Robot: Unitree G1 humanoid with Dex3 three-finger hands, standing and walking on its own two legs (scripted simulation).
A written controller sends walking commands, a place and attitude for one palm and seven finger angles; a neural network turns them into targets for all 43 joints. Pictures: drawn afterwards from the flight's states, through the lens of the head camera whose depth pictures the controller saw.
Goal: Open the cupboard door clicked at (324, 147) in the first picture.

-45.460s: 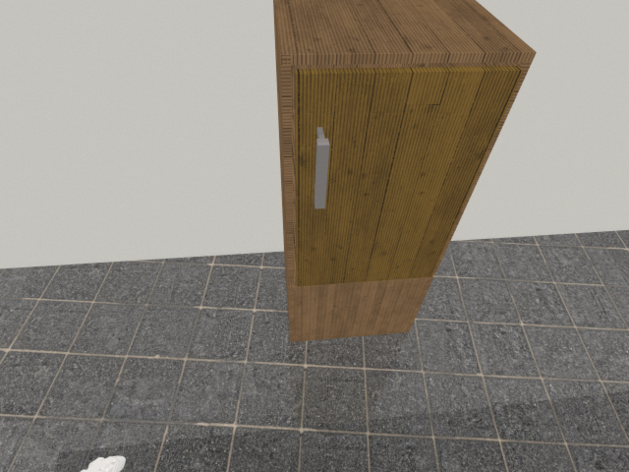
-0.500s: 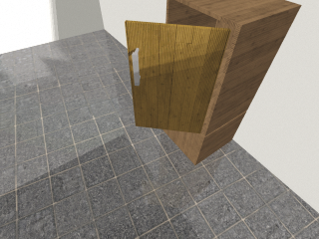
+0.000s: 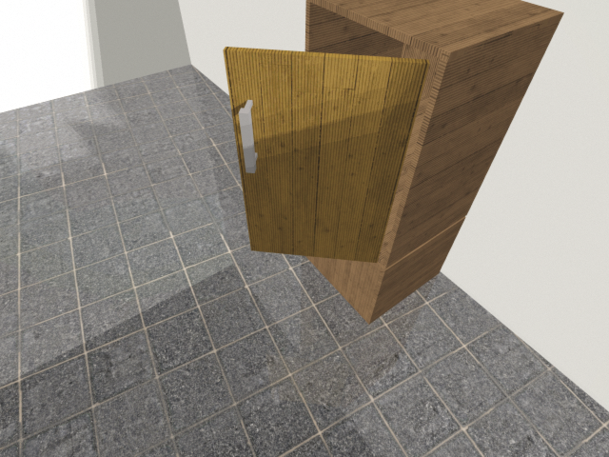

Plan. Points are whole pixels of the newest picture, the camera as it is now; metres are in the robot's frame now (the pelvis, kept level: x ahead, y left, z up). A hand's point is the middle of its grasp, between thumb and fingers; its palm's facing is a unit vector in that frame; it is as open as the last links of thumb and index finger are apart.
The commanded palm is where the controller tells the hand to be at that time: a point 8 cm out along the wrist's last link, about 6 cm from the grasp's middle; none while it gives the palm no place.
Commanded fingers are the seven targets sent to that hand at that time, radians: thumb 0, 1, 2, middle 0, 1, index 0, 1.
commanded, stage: shuffle to correct the standing spot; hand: left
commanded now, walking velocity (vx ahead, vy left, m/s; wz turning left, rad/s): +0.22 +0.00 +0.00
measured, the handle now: (250, 137) +0.72 +0.17 +0.03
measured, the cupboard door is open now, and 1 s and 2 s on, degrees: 47 47 47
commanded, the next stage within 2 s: come to a stop and stand still in 0.46 s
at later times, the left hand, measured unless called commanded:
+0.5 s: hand (180, 448) +0.17 +0.21 -0.17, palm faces +0.02 -0.99 -0.14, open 7.3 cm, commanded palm none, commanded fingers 0.00 0.90 0.90 -0.20 -0.30 -0.20 -0.30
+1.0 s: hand (213, 378) +0.28 +0.18 -0.18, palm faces +0.07 -0.98 -0.17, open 7.3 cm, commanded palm none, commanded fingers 0.00 0.90 0.90 -0.20 -0.30 -0.20 -0.30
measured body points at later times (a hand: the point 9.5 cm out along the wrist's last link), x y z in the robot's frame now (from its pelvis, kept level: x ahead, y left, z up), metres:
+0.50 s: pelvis +0.13 +0.03 +0.01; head +0.15 +0.06 +0.46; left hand +0.17 +0.26 -0.16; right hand +0.07 -0.16 -0.14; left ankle +0.05 +0.10 -0.74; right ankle +0.18 -0.12 -0.65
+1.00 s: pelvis +0.17 +0.01 -0.01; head +0.21 +0.03 +0.43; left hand +0.28 +0.23 -0.17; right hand +0.23 -0.24 -0.15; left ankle +0.18 +0.12 -0.72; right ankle +0.29 -0.11 -0.74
